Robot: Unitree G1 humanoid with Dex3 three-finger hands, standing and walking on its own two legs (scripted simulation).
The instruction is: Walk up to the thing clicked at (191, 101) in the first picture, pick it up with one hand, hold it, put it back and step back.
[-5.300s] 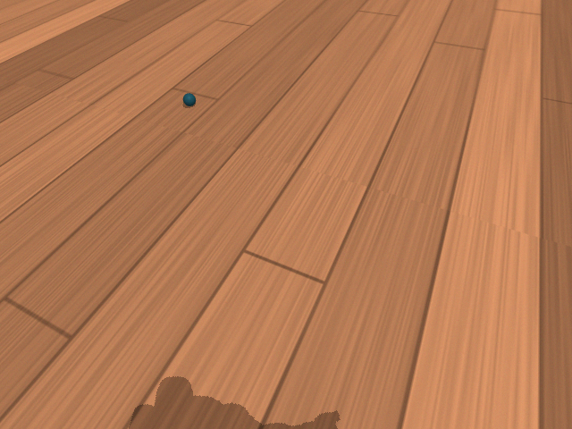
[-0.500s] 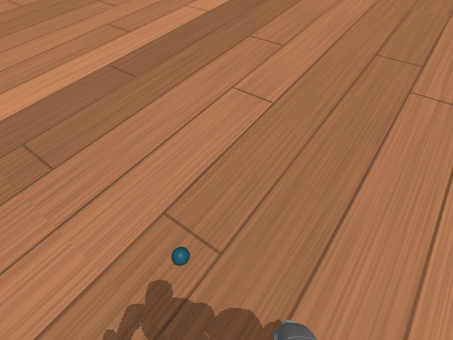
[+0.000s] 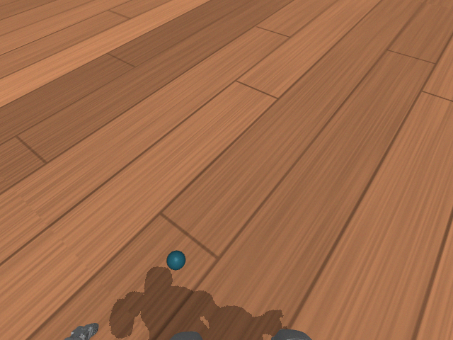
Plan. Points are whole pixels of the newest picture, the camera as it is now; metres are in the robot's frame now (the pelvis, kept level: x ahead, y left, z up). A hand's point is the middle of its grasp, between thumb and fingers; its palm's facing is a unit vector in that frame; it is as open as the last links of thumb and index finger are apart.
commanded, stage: walk up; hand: left
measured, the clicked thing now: (176, 260) +0.51 +0.26 -0.71
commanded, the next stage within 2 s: stand in 1.08 s
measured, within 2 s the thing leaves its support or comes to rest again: neither
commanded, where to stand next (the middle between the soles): +0.11 +0.01 m, yaw -1 degrees
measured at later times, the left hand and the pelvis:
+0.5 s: hand out of the picture +0.05 +0.28 -0.13, palm faces +0.03 -0.93 -0.36, open 7.4 cm; pelvis +0.01 +0.01 +0.02, yaw +1 degrees
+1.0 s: hand out of the picture +0.11 +0.26 -0.13, palm faces +0.01 -0.95 -0.32, open 7.3 cm; pelvis +0.02 +0.01 +0.03, yaw +1 degrees
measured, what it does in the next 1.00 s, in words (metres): stands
